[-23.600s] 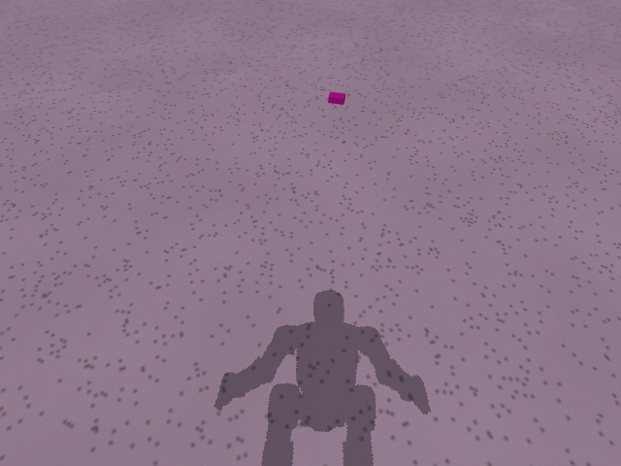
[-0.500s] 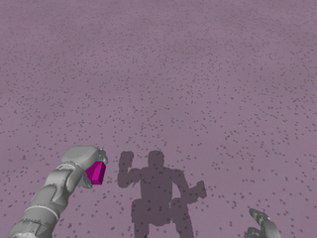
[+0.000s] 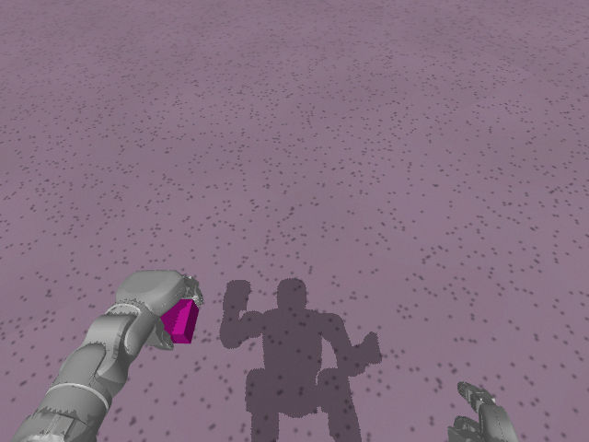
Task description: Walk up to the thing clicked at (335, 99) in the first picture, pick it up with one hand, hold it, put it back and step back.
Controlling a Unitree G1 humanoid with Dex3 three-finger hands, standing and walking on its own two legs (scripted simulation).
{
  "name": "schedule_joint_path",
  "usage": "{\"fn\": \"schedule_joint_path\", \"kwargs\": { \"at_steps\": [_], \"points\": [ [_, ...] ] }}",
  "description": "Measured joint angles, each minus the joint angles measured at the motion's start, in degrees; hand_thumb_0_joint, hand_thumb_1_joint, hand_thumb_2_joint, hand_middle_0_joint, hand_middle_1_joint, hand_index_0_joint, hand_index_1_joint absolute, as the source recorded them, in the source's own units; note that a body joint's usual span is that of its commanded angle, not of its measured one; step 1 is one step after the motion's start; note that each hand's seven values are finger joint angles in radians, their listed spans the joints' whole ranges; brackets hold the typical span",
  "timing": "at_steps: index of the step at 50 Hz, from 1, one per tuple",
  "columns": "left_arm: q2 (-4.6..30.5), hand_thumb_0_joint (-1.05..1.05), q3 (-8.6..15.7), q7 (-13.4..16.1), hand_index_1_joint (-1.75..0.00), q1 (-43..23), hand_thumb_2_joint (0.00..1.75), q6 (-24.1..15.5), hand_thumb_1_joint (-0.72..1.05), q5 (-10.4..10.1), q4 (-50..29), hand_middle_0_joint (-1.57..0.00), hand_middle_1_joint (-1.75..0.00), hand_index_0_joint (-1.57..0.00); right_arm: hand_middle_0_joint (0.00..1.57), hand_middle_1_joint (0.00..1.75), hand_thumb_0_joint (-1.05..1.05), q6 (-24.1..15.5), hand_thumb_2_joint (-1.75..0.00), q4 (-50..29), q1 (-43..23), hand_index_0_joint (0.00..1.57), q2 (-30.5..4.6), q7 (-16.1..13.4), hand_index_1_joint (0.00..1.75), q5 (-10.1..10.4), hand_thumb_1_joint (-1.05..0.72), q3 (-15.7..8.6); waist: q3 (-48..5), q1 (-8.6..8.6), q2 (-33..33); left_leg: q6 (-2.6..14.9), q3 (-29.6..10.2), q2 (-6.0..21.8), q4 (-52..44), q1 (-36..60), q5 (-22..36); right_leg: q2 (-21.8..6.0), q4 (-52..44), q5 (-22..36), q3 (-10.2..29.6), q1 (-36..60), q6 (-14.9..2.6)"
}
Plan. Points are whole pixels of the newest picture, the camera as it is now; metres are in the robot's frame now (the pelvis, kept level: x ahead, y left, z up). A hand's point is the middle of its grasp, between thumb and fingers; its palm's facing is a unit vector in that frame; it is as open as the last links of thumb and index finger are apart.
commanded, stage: hold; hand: left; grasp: from above
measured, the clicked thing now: (164, 320) +0.30 +0.23 -0.06
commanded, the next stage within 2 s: crouch in 0.36 s
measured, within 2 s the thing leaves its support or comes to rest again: neither
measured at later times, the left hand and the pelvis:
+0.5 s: hand (164, 311) +0.30 +0.22 -0.03, palm faces -0.46 -0.03 -0.89, open 8.4 cm; pelvis +0.01 +0.00 +0.00, yaw +0 degrees
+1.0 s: hand (183, 337) +0.33 +0.24 -0.19, palm faces -0.40 +0.08 -0.91, open 8.4 cm; pelvis -0.03 +0.00 -0.10, yaw +1 degrees
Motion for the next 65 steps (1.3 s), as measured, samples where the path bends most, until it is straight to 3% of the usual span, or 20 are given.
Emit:
{"fn": "schedule_joint_path", "kwargs": {
  "at_steps": [21,35,39,42,46,49,56,65],
  "points": [
    [-0.08,0.0,-0.17,0.42,-0.26,-0.71,0.22,-0.29,0.27,0.02,1.83,-0.84,-0.3,-0.87,0.21,0.3,0.01,1.6,-0.9,0.04,0.77,0.2,-0.28,0.19,0.3,0.25,-0.91,-0.73,0.01,-0.09,0.04,-0.15,-0.01,0.09,-2.35,2.11,0.25,0.14,-2.16,0.15,-0.05,2.02,-0.12],
    [-0.73,0.0,0.6,3.67,-0.27,-2.29,0.23,-1.75,0.27,1.8,6.39,-0.83,-0.3,-0.87,0.21,0.3,0.01,2.7,-0.9,-0.89,-0.03,0.21,-0.04,0.5,0.3,0.05,-0.9,-0.51,-0.19,-0.75,-0.72,-0.34,-0.53,0.15,-0.92,-0.47,0.24,0.17,-0.55,-0.14,-0.51,-0.48,-0.35],
    [-0.38,0.0,1.03,6.92,-0.26,-4.96,0.22,-4.68,0.27,4.01,11.48,-0.84,-0.3,-0.87,0.21,0.3,0.01,2.69,-0.9,-0.96,-0.79,0.21,0.03,0.84,0.3,-0.93,-0.9,-0.4,-0.99,-1.32,-1.93,-0.44,-1.14,0.2,5.42,-8.01,-1.71,0.11,5.4,-2.05,-0.94,-7.65,-0.45],
    [0.16,0.0,1.38,10.8,-0.26,-8.48,0.23,-6.56,0.27,7.09,16.06,-0.84,-0.29,-0.87,0.21,0.3,0.01,2.67,-0.9,-1.11,-1.03,0.21,-0.28,1.36,0.3,-1.97,-0.9,-0.86,-2.76,-1.77,-2.69,-0.78,-1.79,0.34,13.84,-17.33,-4.6,0.13,13.23,-4.74,-1.34,-16.55,-0.43],
    [0.46,0.0,1.69,17.24,-0.26,-14.05,0.23,-6.93,0.27,11.09,23.11,-0.85,-0.29,-0.88,0.21,0.3,0.01,2.81,-0.9,-1.42,-0.72,0.21,-1.17,2.45,0.3,-3.14,-0.91,-1.74,-5.33,-2.68,-3.08,-0.59,-2.6,0.49,26.44,-30.85,-8.93,0.19,24.74,-8.36,-1.72,-29.43,-0.33],
    [0.82,0.0,2.07,20.82,-0.26,-18.31,0.23,-6.12,0.26,12.87,27.63,-0.85,-0.29,-0.88,0.21,0.3,0.01,2.59,-0.9,-0.81,-0.51,0.21,-1.76,3.08,0.3,-3.78,-0.91,-2.43,-6.63,-3.6,-2.88,-0.22,-3.05,0.57,35.05,-40.43,-11.36,0.23,32.76,-10.96,-1.88,-38.66,-0.09],
    [1.55,0.0,3.36,23.48,-0.26,-25.96,0.23,-2.7,0.26,12.5,33.17,-0.85,-0.29,-0.88,0.21,0.3,0.0,0.67,-0.9,2.16,1.4,0.21,-1.4,3.16,0.3,-5.09,-0.91,-3.4,-8.22,-5.91,-1.46,0.69,-3.45,0.32,50.01,-58.87,-15.24,-0.01,46.54,-13.98,-1.74,-56.48,0.63],
    [3.03,0.0,6.13,22.34,-0.25,-31.41,0.23,-1.64,0.26,11.64,37.69,-0.86,-0.28,-0.89,0.21,0.29,0.01,-1.51,-0.9,4.51,4.06,0.21,0.73,3.57,0.3,-5.88,-0.91,-2.39,-9.41,-8.92,0.04,1.66,-3.47,0.11,63.69,-74.91,-18.28,-0.11,59.57,-16.72,-1.24,-72.19,1.09]
  ]
}}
